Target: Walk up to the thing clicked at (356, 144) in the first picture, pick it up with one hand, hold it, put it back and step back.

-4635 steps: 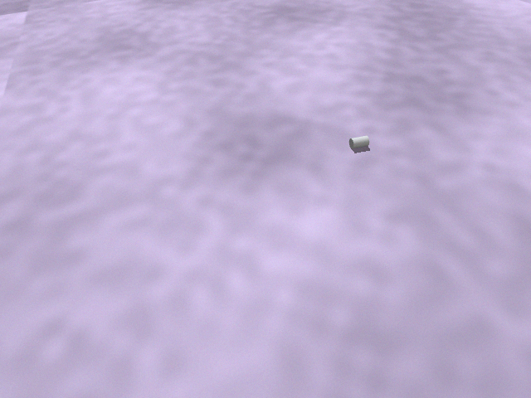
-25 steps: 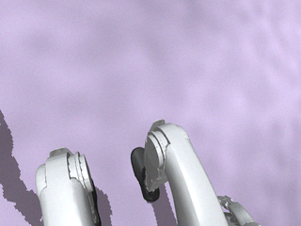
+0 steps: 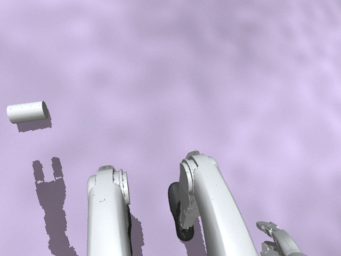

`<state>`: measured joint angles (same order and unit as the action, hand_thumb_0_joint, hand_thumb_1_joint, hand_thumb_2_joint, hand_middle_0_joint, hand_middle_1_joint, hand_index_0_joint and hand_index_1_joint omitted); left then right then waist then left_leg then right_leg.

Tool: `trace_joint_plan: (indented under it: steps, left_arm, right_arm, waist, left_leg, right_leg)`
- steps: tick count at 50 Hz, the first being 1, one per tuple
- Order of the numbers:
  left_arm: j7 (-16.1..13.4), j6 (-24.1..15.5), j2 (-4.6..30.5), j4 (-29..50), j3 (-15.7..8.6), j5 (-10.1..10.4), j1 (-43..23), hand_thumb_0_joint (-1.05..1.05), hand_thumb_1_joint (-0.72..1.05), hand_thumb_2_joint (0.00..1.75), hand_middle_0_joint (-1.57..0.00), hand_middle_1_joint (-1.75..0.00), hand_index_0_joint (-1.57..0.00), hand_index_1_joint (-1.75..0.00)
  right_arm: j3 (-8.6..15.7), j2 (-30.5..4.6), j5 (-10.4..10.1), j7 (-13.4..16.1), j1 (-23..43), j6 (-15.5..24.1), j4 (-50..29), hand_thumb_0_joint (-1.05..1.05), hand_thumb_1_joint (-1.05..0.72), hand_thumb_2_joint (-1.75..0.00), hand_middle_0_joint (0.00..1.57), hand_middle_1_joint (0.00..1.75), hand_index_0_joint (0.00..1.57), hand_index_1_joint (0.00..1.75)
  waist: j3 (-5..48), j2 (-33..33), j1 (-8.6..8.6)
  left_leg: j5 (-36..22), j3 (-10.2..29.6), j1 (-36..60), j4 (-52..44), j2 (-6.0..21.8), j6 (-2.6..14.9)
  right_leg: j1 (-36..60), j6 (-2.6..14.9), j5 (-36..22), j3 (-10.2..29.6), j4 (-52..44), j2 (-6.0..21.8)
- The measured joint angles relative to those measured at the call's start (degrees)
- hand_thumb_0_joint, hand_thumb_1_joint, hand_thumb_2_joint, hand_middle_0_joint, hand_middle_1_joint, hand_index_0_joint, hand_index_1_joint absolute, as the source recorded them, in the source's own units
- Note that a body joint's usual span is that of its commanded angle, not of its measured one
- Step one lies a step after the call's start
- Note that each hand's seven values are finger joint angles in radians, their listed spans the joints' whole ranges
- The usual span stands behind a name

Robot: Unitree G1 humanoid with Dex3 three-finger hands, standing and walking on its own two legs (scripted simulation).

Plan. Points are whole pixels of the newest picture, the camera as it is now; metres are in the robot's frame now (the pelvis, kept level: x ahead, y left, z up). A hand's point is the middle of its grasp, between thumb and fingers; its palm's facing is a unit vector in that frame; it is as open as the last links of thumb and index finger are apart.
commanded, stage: go down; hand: left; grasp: from above
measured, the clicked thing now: (28, 112) +0.53 +0.40 -0.39
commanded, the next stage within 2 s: withdraw in 0.10 s
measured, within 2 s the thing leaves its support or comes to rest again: neither
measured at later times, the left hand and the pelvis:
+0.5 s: hand out of the picture +0.48 +0.41 -0.04, palm faces -0.46 -0.10 -0.88, open 13.7 cm; pelvis +0.00 +0.00 +0.02, yaw +1 degrees
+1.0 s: hand (8, 99) +0.51 +0.38 -0.22, palm faces -0.37 -0.08 -0.93, open 13.9 cm; pelvis +0.00 -0.01 -0.08, yaw -3 degrees
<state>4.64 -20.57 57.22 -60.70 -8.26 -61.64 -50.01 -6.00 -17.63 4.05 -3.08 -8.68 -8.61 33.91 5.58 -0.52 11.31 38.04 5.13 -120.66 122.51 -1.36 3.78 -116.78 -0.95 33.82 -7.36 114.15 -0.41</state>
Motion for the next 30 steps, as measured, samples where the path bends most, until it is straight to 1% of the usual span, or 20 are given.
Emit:
trace_joint_plan:
  steps: [3, 6, 9, 12, 15, 17, 21, 26, 28, 30]
  left_arm:
    - [-1.3, -2.2, 0.2, -1.1, 0.2, -1.2, -0.3, 0.00, -0.33, 0.80, -0.18, -0.94, -0.22, -0.89]
    - [-2.5, -3.3, 0.7, -2.9, 0.4, -2.6, -1.8, 0.00, -0.34, 0.81, -0.17, -0.96, -0.21, -0.91]
    - [-3.6, -3.5, 1.2, -5.0, 0.4, -3.7, -3.8, 0.00, -0.35, 0.82, -0.16, -0.97, -0.20, -0.92]
    - [-4.3, -2.8, 2.1, -7.1, 0.2, -4.5, -5.8, 0.00, -0.36, 0.83, -0.16, -0.98, -0.20, -0.93]
    - [-3.9, -1.8, 2.9, -8.3, -0.2, -5.0, -7.2, 0.00, -0.37, 0.84, -0.16, -0.98, -0.20, -0.94]
    - [-3.5, -1.2, 3.5, -9.3, -0.3, -4.8, -8.3, 0.00, -0.38, 0.85, -0.16, -0.97, -0.19, -0.93]
    - [-2.0, -0.7, 5.0, -11.8, 0.3, -4.5, -10.7, 0.00, -0.42, 0.88, -0.17, -0.95, -0.18, -0.92]
    - [-0.6, -2.5, 7.1, -15.0, 0.8, -5.0, -12.9, 0.00, -0.44, 0.90, -0.16, -0.93, -0.17, -0.92]
    - [-0.9, -3.8, 7.7, -16.4, 1.0, -5.5, -13.6, 0.00, -0.45, 0.91, -0.16, -0.93, -0.17, -0.92]
    - [-2.0, -5.3, 8.4, -18.1, 1.0, -6.2, -14.1, 0.00, -0.46, 0.91, -0.15, -0.94, -0.16, -0.92]
  right_arm:
    - [0.1, 0.0, -0.2, 0.3, 1.1, 0.5, 0.9, 0.00, -0.90, -0.89, 0.21, 0.30, 0.20, 0.30]
    - [0.2, 0.4, -0.3, 0.4, 2.0, 1.1, 1.5, 0.00, -0.90, -0.89, 0.21, 0.30, 0.20, 0.30]
    - [0.0, 1.0, -0.3, 0.4, 2.5, 1.5, 1.8, 0.00, -0.90, -0.90, 0.21, 0.30, 0.20, 0.30]
    - [-0.3, 1.6, -0.5, 0.4, 2.5, 1.8, 1.9, 0.00, -0.90, -0.90, 0.21, 0.30, 0.20, 0.30]
    - [-0.7, 2.2, -0.7, 0.5, 1.9, 1.9, 1.7, 0.00, -0.90, -0.90, 0.21, 0.30, 0.20, 0.30]
    - [-0.9, 2.4, -0.8, 0.5, 1.4, 1.9, 1.7, 0.00, -0.91, -0.90, 0.21, 0.30, 0.20, 0.30]
    - [-1.4, 2.6, -0.9, 0.6, 0.1, 2.1, 2.2, 0.00, -0.91, -0.90, 0.21, 0.30, 0.20, 0.30]
    - [-2.1, 2.0, -0.6, 1.0, -1.4, 2.4, 2.8, 0.00, -0.91, -0.90, 0.21, 0.30, 0.20, 0.30]
    - [-2.5, 1.5, -0.2, 1.0, -1.8, 2.4, 2.9, 0.00, -0.91, -0.90, 0.21, 0.30, 0.20, 0.30]
    - [-3.1, 1.0, 0.2, 1.0, -2.0, 2.3, 3.0, 0.00, -0.91, -0.90, 0.21, 0.30, 0.20, 0.30]
  waist:
    - [0.3, 0.1, -0.05]
    - [0.6, 0.0, 0.01]
    - [0.7, -0.1, 0.20]
    - [0.7, -0.3, 0.52]
    - [0.7, -0.6, 0.80]
    - [0.6, -0.9, 1.08]
    - [0.1, -1.0, 1.82]
    - [-0.8, -0.7, 3.21]
    - [-1.5, -0.5, 3.87]
    - [-2.2, -0.2, 4.59]
  left_leg:
    - [-0.2, -0.4, 1.0, -0.7, -0.1, 0.03]
    - [-0.4, -0.7, 1.5, -1.2, -0.1, 0.00]
    - [-0.5, -1.0, 1.9, -1.6, -0.1, -0.03]
    - [-0.6, -1.3, 2.2, -2.1, 0.1, 0.00]
    - [-0.7, -1.4, 2.6, -2.8, 0.3, 0.01]
    - [-0.8, -1.5, 2.9, -3.3, 0.3, -0.01]
    - [-0.9, -1.6, 3.3, -4.1, 0.5, -0.05]
    - [-0.6, -1.4, 2.7, -3.6, 0.8, -0.10]
    - [-0.4, -1.3, 2.0, -2.7, 0.9, -0.13]
    - [-0.1, -1.0, 1.1, -1.5, 0.9, -0.18]
  right_leg:
    - [0.8, -0.18, -0.1, 0.4, -0.5, 0.1]
    - [1.1, -0.31, -0.2, 0.7, -0.6, 0.2]
    - [1.3, -0.40, -0.3, 1.0, -0.8, 0.2]
    - [1.5, -0.42, -0.5, 1.3, -1.1, 0.0]
    - [1.6, -0.44, -0.7, 1.5, -1.7, -0.2]
    - [1.9, -0.43, -0.8, 1.6, -2.2, -0.2]
    - [2.1, -0.35, -1.0, 1.7, -3.0, -0.4]
    - [1.4, -0.26, -1.0, 1.6, -2.7, -0.7]
    - [0.8, -0.23, -0.9, 1.4, -1.9, -0.8]
    - [-0.1, -0.21, -0.7, 1.1, -0.9, -0.8]
